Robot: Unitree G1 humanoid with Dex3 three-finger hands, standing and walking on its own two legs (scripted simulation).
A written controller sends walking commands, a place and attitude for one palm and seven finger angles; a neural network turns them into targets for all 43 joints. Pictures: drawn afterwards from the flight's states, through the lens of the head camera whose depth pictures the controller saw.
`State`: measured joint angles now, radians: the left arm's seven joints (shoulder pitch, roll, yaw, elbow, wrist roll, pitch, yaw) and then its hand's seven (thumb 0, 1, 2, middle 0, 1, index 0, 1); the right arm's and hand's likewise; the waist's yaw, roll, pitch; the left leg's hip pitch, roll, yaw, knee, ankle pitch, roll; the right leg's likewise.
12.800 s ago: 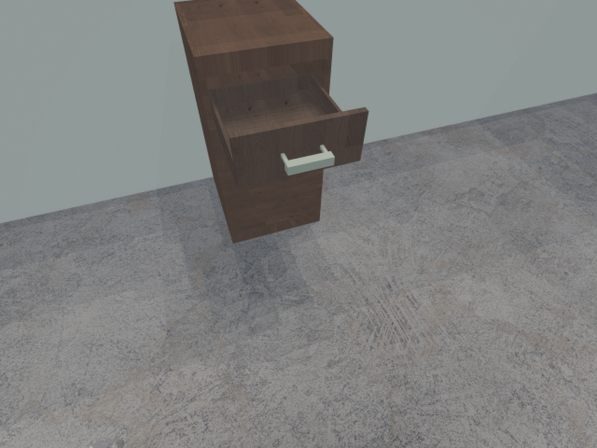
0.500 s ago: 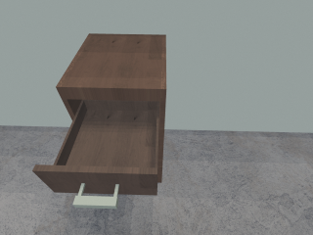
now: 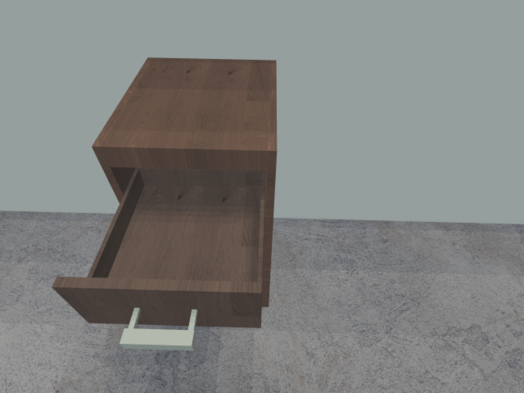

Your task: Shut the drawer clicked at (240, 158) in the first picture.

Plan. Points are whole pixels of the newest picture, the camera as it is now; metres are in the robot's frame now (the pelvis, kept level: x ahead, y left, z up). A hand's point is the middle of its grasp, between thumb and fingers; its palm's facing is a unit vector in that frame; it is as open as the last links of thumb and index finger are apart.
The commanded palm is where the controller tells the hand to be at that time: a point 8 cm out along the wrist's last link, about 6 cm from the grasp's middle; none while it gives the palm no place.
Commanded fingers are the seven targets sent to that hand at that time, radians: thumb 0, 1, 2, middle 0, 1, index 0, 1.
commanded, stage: look again from close up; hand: left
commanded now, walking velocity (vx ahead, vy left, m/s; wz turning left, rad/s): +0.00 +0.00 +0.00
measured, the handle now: (162, 326) +0.25 +0.20 -0.11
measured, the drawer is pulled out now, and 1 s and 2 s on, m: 0.30 0.28 0.28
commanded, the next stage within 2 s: raise the hand and make a fist in 0.24 s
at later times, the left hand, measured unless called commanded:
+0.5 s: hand out of the picture +0.10 +0.20 -0.09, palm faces +0.23 -0.94 -0.26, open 7.0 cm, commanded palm +0.08 +0.21 -0.07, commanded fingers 0.00 0.90 0.90 -0.38 -0.50 -0.38 -0.50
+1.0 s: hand out of the picture +0.11 +0.14 -0.04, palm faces +0.04 -1.00 -0.05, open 4.7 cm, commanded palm +0.07 +0.21 -0.04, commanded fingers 0.00 0.90 0.90 -0.88 -1.04 -0.88 -1.04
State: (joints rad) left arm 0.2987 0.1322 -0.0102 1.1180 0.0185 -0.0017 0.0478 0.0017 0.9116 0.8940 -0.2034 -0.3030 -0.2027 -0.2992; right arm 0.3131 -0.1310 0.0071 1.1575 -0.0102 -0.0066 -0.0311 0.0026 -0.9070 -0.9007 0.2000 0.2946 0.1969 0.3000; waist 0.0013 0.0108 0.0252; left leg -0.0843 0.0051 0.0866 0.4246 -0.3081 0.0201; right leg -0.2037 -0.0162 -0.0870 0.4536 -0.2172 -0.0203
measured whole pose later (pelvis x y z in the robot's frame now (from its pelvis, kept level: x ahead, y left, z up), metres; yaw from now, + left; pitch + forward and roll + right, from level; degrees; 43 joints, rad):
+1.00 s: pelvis -0.05 -0.02 -0.10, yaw +4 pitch +13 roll -1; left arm 0.59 0.17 0.05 -0.12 -0.22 -0.47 -0.27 0.01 0.90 0.90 -0.69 -0.83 -0.69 -0.83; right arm 0.14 -0.17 0.02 0.49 0.03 -0.26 -0.01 0.01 -0.90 -0.90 0.20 0.30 0.20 0.30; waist 0.06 0.02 -0.13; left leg -0.87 0.03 -0.01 1.20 -0.57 -0.01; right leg -0.93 -0.06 -0.17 1.15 -0.46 -0.07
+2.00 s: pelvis -0.03 +0.01 -0.08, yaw +3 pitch +13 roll -3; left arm 0.87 0.16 -0.03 -0.42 -0.15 -0.38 -0.16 0.01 0.90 0.90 -1.40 -1.60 -1.40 -1.60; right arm 0.23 -0.19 -0.01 0.42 0.03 -0.20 0.00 0.01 -0.90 -0.90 0.20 0.30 0.20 0.30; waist 0.03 0.03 -0.15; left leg -0.78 0.01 0.01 1.14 -0.59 0.04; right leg -0.84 -0.06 -0.14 1.06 -0.45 -0.02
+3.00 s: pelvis -0.04 +0.00 -0.12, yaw +3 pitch +19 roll -2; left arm 0.61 0.17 0.03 -0.16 -0.17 -0.48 -0.16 0.01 0.90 0.90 -1.40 -1.60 -1.40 -1.60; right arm 0.20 -0.21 -0.01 0.47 0.01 -0.19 -0.03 0.01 -0.90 -0.90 0.20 0.30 0.20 0.30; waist 0.00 0.01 -0.17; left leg -1.00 0.02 0.00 1.30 -0.63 0.02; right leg -1.06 -0.06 -0.15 1.23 -0.49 -0.05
